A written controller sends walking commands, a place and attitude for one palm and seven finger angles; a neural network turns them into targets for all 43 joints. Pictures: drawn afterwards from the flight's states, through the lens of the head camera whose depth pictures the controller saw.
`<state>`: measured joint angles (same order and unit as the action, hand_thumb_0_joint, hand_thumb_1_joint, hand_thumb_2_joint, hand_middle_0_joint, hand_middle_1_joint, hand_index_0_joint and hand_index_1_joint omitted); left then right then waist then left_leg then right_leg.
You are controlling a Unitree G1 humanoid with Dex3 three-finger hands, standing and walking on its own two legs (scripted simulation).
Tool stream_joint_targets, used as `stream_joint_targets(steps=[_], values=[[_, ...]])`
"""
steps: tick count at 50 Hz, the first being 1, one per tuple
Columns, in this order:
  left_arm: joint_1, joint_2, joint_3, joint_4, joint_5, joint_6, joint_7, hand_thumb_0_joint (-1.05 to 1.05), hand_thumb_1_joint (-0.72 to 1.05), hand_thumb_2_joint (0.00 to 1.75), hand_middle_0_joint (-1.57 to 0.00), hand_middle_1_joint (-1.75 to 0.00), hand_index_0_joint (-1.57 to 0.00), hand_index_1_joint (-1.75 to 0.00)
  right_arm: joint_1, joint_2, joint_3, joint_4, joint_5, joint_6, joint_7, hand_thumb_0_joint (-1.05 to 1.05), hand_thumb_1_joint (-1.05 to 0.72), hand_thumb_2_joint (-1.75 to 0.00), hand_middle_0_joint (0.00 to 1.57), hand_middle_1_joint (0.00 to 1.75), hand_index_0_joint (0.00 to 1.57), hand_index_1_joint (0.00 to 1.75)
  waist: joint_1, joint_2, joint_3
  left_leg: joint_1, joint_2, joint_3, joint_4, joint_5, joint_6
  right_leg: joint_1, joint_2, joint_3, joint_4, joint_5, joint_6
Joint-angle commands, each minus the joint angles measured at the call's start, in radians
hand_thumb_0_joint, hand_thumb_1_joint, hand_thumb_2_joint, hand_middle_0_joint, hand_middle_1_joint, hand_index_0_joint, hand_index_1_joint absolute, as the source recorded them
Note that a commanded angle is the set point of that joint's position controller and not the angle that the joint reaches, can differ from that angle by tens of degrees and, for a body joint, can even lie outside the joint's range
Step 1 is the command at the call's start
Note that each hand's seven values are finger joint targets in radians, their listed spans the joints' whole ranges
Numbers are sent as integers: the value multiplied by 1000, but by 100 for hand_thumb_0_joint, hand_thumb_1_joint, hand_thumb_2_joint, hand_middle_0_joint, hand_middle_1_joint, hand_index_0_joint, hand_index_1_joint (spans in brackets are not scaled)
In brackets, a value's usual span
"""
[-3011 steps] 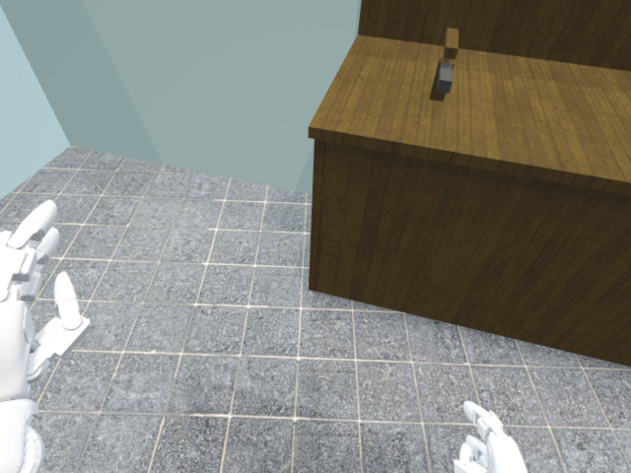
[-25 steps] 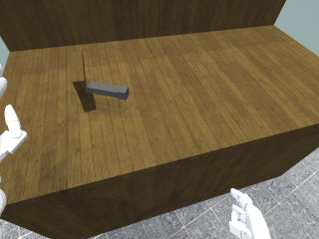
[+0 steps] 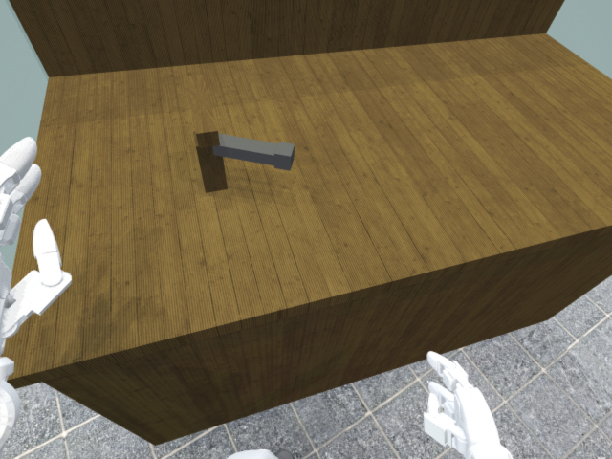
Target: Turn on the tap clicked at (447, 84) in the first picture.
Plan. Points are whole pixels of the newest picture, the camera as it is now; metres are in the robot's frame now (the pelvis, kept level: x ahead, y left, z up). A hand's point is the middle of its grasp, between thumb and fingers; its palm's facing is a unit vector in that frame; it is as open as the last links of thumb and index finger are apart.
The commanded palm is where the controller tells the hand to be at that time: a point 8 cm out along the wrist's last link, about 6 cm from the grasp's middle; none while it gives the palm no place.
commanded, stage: come to a stop and stand still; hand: left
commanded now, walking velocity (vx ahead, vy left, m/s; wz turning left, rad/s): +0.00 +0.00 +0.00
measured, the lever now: (284, 156) +0.50 +0.08 +0.10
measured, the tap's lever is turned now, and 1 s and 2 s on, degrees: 62 62 62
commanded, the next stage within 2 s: none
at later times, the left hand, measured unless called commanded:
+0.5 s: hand out of the picture +0.17 +0.28 +0.16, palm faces +0.39 -0.87 -0.30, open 7.4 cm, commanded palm +0.11 +0.31 +0.18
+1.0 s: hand out of the picture +0.10 +0.34 +0.18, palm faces +0.24 -0.89 -0.38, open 7.5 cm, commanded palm +0.04 +0.39 +0.18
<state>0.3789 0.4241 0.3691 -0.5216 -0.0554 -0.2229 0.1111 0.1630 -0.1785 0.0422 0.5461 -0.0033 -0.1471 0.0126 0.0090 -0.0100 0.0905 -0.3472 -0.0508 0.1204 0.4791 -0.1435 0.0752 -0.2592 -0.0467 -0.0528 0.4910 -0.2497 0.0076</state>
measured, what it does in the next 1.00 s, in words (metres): walks backwards: right foot, then left foot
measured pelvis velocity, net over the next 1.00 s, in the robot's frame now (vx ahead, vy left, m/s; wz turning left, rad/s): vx -0.14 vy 0.13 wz -0.07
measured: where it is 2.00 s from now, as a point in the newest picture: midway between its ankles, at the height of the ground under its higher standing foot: outside the picture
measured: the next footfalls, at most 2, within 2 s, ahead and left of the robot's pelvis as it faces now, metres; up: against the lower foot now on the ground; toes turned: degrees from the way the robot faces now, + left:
right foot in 0.60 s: +0.04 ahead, -0.09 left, +0.00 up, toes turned -3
left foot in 0.76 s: -0.06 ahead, +0.21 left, +0.00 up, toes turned -2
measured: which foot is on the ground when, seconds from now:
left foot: down 0.00-0.60, up 0.62-0.74, down 0.76-1.00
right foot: down 0.00-0.48, up 0.50-0.58, down 0.60-0.78, up 0.80-1.00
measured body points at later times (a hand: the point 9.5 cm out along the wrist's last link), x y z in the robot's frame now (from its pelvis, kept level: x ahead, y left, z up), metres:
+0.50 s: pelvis -0.05 +0.03 -0.03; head -0.05 +0.07 +0.42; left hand +0.15 +0.32 +0.17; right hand +0.14 -0.20 -0.07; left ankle +0.09 +0.03 -0.73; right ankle +0.02 -0.16 -0.72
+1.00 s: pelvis -0.14 +0.13 -0.01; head -0.12 +0.17 +0.44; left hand +0.08 +0.39 +0.20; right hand +0.00 -0.09 -0.08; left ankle -0.10 +0.21 -0.73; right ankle -0.11 +0.03 -0.69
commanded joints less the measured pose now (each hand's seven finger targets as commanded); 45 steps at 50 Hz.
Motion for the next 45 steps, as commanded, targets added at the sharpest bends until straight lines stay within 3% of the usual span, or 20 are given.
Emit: stream_joint_targets(steps=[1,9,14,20,23,24,25,28,29,30,31,32,33,34,37,38,39,42,43,45], values=[[-9,139,136,-171,-16,-18,16,0,90,90,-20,-30,-20,-30,-53,-163,-82,-171,24,-12,-33,0,-90,-90,20,30,20,30,-3,8,-166,82,174,-212,-173,-380,-113,16,-28,25,-100,-93,-57],[-85,116,85,-241,23,17,20,0,90,90,-20,-30,-20,-30,-89,-167,-69,-173,28,-34,-47,0,-90,-90,20,30,20,30,13,183,-165,113,221,-249,-317,-498,-120,-2,38,-2,-1,-138,-34],[-91,136,99,-168,30,33,22,0,90,90,-20,-30,-20,-30,-72,-169,-74,-156,20,-27,-47,0,-90,-90,20,30,20,30,16,64,-146,79,164,-151,-217,-463,-127,38,27,3,-76,-100,-55],[-99,99,75,-205,10,36,0,0,90,90,-20,-30,-20,-30,-68,-147,-56,-110,25,-21,-41,0,-90,-90,20,30,20,30,-19,-73,-142,218,124,-154,190,-341,-62,-300,-110,147,-87,-161,-124],[-130,90,85,-221,19,42,1,0,90,90,-20,-30,-20,-30,-77,-169,-67,-122,27,-26,-43,0,-90,-90,20,30,20,30,-15,227,-106,80,240,-342,-224,-593,-62,-248,83,-1,269,-236,-36],[-153,133,110,-236,26,47,7,0,90,90,-20,-30,-20,-30,-103,-167,-74,-130,25,-32,-42,0,-90,-90,20,30,20,30,-4,347,-112,2,285,-395,-364,-646,-89,-185,125,6,479,-262,-18],[-169,141,124,-230,22,54,8,0,90,90,-20,-30,-20,-30,-110,-153,-79,-125,12,-35,-35,0,-90,-90,20,30,20,30,21,322,-113,-91,256,-332,-414,-595,-175,-110,136,2,544,-245,-22],[-130,148,154,-210,-11,54,-6,0,90,90,-20,-30,-20,-30,-119,-171,-122,-151,-7,-46,-4,0,-90,-90,20,30,20,30,84,305,-152,-257,77,-7,-333,-340,-435,286,147,-185,141,-266,-70],[-50,182,179,-194,1,43,-1,0,90,90,-20,-30,-20,-30,-89,-174,-112,-148,9,-43,0,0,-90,-90,20,30,20,30,112,38,-173,-175,-43,91,190,-346,-398,268,9,-116,-105,-156,-148],[-43,139,79,-242,8,27,-12,0,90,90,-20,-30,-20,-30,-44,-155,-93,-126,51,-15,3,0,-90,-90,20,30,20,30,64,-491,-170,21,-10,-148,1050,-530,-167,-181,-266,231,-111,85,-256],[-120,68,13,-261,-10,52,-32,0,90,90,-20,-30,-20,-30,-44,-131,-86,-134,66,-5,-18,0,-90,-90,20,30,20,30,-28,-450,-148,2,32,-324,1274,-419,-106,-379,-280,309,-111,62,-276],[-221,144,55,-338,-11,50,-52,0,90,90,-20,-30,-20,-30,-70,-130,-87,-130,53,-17,-12,0,-90,-90,20,30,20,30,-44,-304,-174,-51,48,-320,1333,-360,-104,-364,-315,286,-115,65,-274],[-169,189,122,-244,-24,71,-50,0,90,90,-20,-30,-20,-30,-103,-62,-40,-86,35,-30,-1,0,-90,-90,20,30,20,30,-35,-268,-152,-17,134,-355,1071,-296,-89,-429,-295,312,-120,-125,-220],[-188,170,113,-295,-9,72,-50,0,90,90,-20,-30,-20,-30,-106,-80,-37,-90,38,-12,9,0,-90,-90,20,30,20,30,-45,-160,-129,37,126,-239,724,-304,-73,-418,-227,251,-95,-213,-179],[-125,109,101,-213,-11,38,-13,0,90,90,-20,-30,-20,-30,-70,-130,-70,-39,22,-39,-33,0,-90,-90,20,30,20,30,-31,224,-104,157,58,-77,-75,-141,-65,-240,-60,110,247,-48,-108],[-159,103,81,-213,-6,28,-3,0,90,90,-20,-30,-20,-30,-50,-133,-75,-34,7,-56,-33,0,-90,-90,20,30,20,30,-35,387,-108,232,94,-93,-154,10,-44,-276,19,52,432,-160,-69],[-145,112,86,-243,7,24,9,0,90,90,-20,-30,-20,-30,-35,-169,-101,-70,-2,-72,-42,0,-90,-90,20,30,20,30,-23,478,-93,219,274,-309,-163,176,36,-378,97,9,688,-293,-15],[-182,198,144,-348,20,1,-13,0,90,90,-20,-30,-20,-30,-94,-134,-89,-85,-7,-54,-10,0,-90,-90,20,30,20,30,-40,169,-116,117,347,-548,-91,340,99,-410,69,136,807,-218,-1],[-149,171,122,-349,25,-3,-23,0,90,90,-20,-30,-20,-30,-81,-147,-93,-80,7,-47,8,0,-90,-90,20,30,20,30,-29,69,-113,110,346,-491,-84,258,100,-391,63,126,778,-169,0],[-80,173,122,-370,15,-9,-31,0,90,90,-20,-30,-20,-30,-71,-159,-94,-88,17,-40,19,0,-90,-90,20,30,20,30,-13,109,-157,141,312,-404,-87,93,79,-335,63,81,632,-148,-7]])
